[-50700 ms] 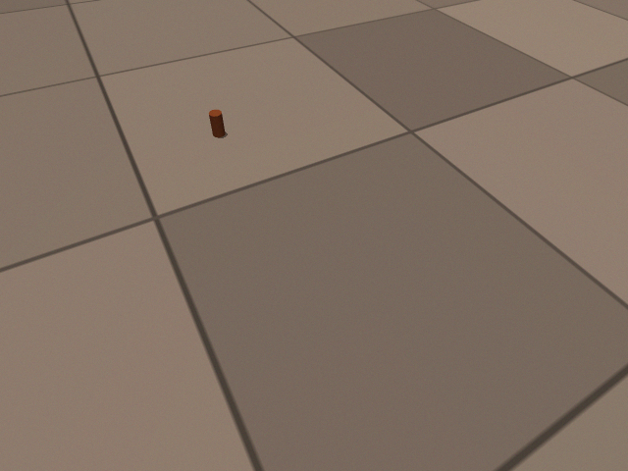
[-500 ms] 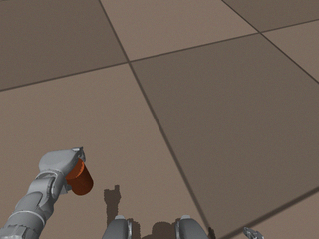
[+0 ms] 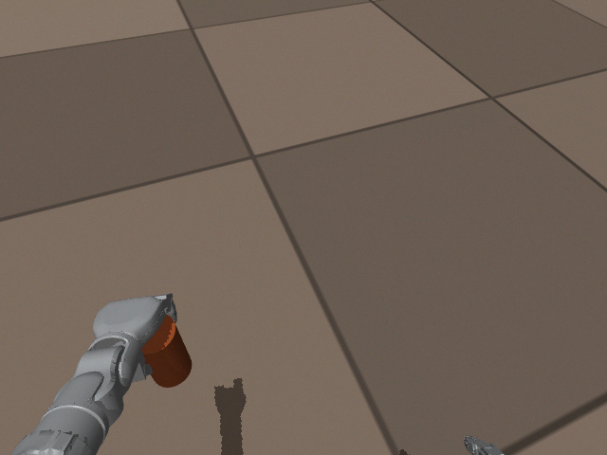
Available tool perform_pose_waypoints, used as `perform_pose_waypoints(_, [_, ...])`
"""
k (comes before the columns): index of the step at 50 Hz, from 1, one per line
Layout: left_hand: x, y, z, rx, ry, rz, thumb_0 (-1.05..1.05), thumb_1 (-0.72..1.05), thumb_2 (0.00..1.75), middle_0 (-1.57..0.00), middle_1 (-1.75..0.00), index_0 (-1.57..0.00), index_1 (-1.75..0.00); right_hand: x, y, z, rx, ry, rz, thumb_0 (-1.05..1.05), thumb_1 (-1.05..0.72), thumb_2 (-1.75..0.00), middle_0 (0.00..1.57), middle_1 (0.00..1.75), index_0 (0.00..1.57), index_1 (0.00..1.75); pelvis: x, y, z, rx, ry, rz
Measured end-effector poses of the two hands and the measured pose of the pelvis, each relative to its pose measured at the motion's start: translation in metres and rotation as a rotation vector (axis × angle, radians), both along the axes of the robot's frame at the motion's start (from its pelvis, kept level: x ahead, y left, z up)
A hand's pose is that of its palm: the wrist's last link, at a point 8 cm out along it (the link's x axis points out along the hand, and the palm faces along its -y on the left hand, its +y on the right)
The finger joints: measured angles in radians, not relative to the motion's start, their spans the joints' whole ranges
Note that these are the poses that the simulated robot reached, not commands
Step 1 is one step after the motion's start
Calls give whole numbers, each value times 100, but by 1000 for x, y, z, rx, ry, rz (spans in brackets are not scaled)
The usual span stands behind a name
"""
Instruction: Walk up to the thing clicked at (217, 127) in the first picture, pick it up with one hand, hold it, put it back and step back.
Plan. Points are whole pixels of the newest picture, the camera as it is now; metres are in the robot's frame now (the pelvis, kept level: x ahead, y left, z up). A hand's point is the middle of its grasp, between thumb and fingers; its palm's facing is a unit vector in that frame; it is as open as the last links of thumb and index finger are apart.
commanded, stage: hold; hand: left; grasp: from above
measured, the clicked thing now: (163, 351) +0.32 +0.21 -0.14
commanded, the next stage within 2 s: crouch in 1.84 s
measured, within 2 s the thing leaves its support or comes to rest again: neither
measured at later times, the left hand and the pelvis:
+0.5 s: hand (139, 333) +0.31 +0.22 -0.04, palm faces -0.49 -0.06 -0.87, open 9.8 cm; pelvis +0.01 +0.00 +0.02, yaw +0 degrees
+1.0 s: hand (137, 342) +0.29 +0.21 -0.02, palm faces -0.47 -0.05 -0.88, open 9.8 cm; pelvis +0.00 -0.01 +0.02, yaw +0 degrees
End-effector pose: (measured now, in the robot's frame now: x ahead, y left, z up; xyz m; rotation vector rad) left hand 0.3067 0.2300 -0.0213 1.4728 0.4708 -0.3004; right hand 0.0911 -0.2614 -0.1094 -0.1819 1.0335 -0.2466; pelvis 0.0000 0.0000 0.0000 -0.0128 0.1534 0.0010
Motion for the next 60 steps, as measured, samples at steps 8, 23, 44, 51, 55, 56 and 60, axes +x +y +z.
perform_pose_waypoints(8, [7,-1,15,16,-19,-18,9,3,77,-81,-101,-51,-86,14,1,9,2,-13,7,1,-92,-90,20,30,20,30,8,0,8,3,-24,0])
perform_pose_waypoints(23, [13,-5,36,9,12,-37,9,4,77,-83,-100,-52,-85,27,-1,22,13,-54,4,1,-91,-90,20,30,20,30,14,1,17,7,-62,-9])
perform_pose_waypoints(44, [-6,-13,52,13,-3,-39,8,2,79,-83,-104,-51,-86,29,-1,28,32,-83,30,1,-91,-90,20,30,20,30,1,-5,23,13,-109,-6])
perform_pose_waypoints(51, [-13,-17,56,5,-2,-55,8,3,79,-81,-105,-51,-86,31,-1,31,32,-107,35,1,-91,-90,20,30,20,30,-4,-6,25,14,-125,-8])
perform_pose_waypoints(55, [-16,-18,58,7,-3,-58,7,2,79,-80,-106,-50,-87,33,0,33,34,-119,41,1,-91,-90,20,30,20,30,-6,-6,25,15,-131,-8])
perform_pose_waypoints(56, [-17,-18,59,8,-5,-58,7,2,79,-80,-106,-50,-87,33,1,33,35,-121,43,1,-91,-90,20,30,20,30,-6,-6,25,15,-133,-9])
perform_pose_waypoints(60, [-18,-18,62,8,-15,-53,7,2,80,-79,-108,-50,-87,35,2,33,39,-127,51,1,-91,-90,20,30,20,30,-8,-7,26,15,-137,-7])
